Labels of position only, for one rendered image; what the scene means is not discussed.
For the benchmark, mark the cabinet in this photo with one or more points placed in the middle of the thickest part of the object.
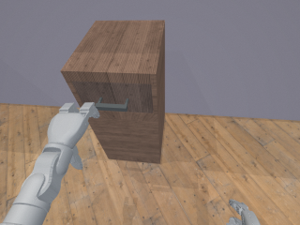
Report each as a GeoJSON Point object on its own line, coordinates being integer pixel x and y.
{"type": "Point", "coordinates": [124, 51]}

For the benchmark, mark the drawer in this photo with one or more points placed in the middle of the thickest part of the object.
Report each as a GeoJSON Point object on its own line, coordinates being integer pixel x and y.
{"type": "Point", "coordinates": [140, 98]}

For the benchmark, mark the handle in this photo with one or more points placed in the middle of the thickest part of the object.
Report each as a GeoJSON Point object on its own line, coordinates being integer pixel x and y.
{"type": "Point", "coordinates": [112, 107]}

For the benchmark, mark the right robot hand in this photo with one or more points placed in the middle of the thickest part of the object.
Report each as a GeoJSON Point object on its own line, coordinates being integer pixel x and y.
{"type": "Point", "coordinates": [247, 217]}

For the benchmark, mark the left robot hand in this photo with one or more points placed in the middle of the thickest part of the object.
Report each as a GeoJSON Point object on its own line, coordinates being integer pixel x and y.
{"type": "Point", "coordinates": [69, 125]}

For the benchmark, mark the robot left forearm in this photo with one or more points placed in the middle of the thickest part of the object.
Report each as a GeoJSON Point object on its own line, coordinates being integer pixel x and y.
{"type": "Point", "coordinates": [41, 187]}

